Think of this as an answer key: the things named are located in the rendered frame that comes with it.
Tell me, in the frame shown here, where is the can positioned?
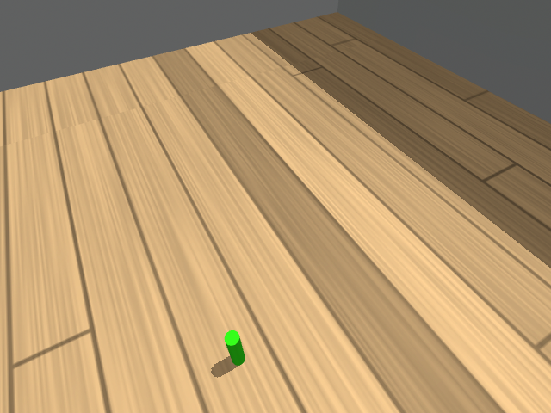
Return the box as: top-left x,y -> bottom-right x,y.
225,330 -> 245,366

